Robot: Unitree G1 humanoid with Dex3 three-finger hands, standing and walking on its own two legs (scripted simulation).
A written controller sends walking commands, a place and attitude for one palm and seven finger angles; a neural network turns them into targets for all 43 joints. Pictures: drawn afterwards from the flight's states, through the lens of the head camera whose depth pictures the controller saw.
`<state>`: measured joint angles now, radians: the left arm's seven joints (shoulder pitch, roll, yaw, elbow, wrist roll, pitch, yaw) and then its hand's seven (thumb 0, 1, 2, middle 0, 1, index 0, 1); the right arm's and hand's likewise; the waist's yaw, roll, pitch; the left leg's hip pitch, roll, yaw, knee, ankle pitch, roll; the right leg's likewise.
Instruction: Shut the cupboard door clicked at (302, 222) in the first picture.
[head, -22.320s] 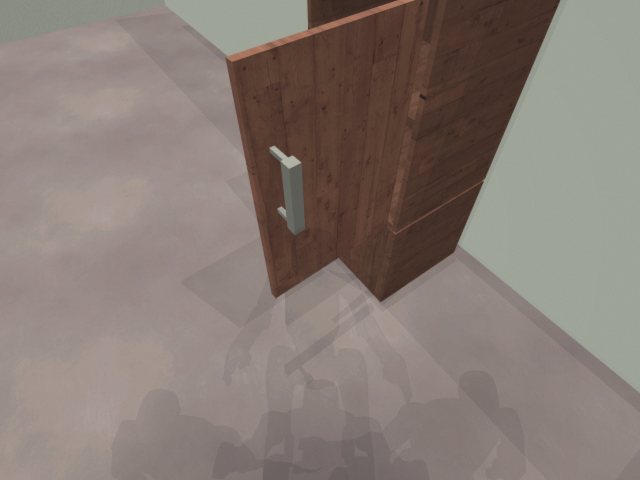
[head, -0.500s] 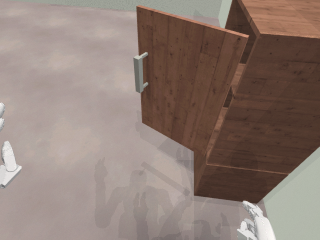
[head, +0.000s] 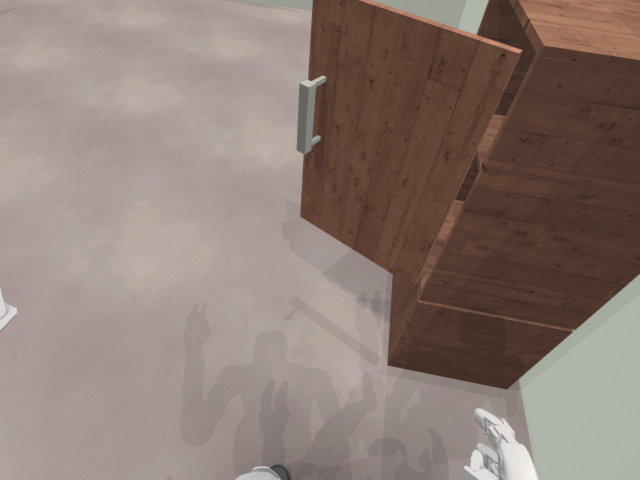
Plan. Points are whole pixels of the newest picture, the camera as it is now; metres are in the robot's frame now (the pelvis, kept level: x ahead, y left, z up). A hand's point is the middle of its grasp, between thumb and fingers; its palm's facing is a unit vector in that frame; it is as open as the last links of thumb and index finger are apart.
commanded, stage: step back with the hand held close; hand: left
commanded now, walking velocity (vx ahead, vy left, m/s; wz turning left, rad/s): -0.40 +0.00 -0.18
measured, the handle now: (312, 115) +0.82 +0.06 +0.03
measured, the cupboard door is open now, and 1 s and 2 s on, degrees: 62 62 62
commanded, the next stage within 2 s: stop stepping back and stand still in 0.06 s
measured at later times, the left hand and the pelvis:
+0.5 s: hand out of the picture +0.09 +0.29 +0.19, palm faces +0.37 -0.84 -0.40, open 7.4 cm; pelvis -0.12 +0.04 +0.01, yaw -11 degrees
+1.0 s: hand out of the picture +0.04 +0.28 +0.20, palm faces +0.43 -0.78 -0.45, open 7.4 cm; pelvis -0.19 +0.03 +0.02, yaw -10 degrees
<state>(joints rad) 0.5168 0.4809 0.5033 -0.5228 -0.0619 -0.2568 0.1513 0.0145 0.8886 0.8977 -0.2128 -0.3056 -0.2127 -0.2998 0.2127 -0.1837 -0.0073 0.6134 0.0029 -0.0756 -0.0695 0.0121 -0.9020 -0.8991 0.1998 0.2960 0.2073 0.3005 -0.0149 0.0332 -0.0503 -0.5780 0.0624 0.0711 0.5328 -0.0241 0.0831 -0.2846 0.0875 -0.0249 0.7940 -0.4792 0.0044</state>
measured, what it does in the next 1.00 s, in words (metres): walks backwards: right foot, then left foot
